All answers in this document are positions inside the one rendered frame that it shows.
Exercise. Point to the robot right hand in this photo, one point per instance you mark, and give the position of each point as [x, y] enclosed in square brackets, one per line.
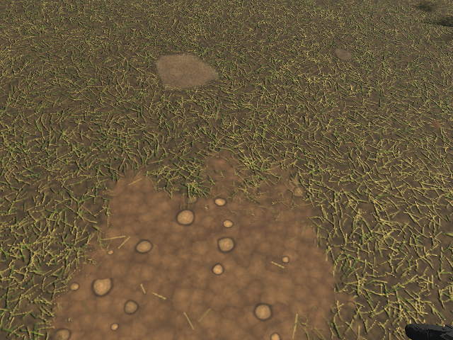
[429, 332]

